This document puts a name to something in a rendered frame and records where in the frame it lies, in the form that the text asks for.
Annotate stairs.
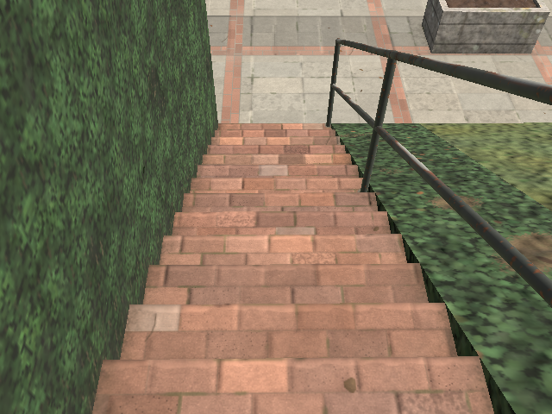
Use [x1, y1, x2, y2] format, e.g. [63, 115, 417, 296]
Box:
[92, 123, 494, 414]

